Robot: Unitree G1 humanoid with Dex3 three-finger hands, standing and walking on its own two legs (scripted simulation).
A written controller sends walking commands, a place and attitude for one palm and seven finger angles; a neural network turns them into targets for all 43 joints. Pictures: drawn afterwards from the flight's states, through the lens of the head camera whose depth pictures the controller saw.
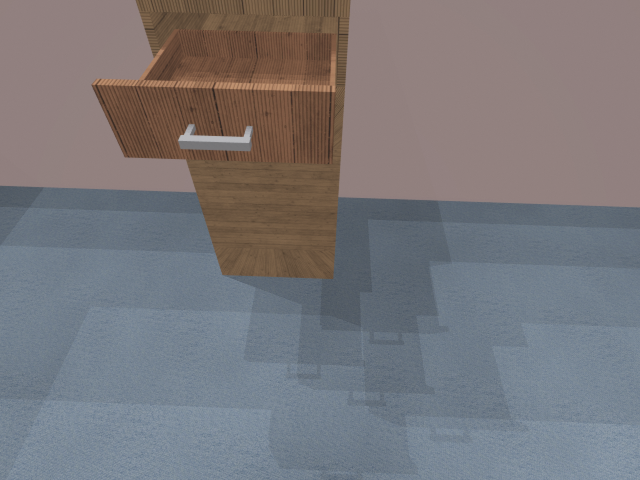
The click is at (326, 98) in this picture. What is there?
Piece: drawer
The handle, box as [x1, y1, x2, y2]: [178, 124, 252, 150]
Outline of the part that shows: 178,140 180,148 250,150 252,126 246,127 243,137 194,135 194,124 189,124 184,134 180,135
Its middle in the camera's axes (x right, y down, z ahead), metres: -0.17 -0.17 +0.65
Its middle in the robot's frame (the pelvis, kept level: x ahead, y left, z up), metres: +0.61 +0.21 +0.09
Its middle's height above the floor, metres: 0.88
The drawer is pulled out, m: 0.30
